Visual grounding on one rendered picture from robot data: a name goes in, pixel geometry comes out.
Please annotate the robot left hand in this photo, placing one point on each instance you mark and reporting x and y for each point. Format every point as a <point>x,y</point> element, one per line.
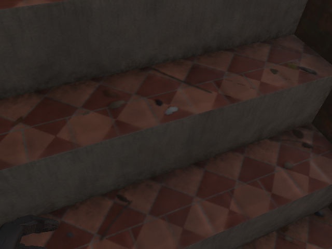
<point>11,233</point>

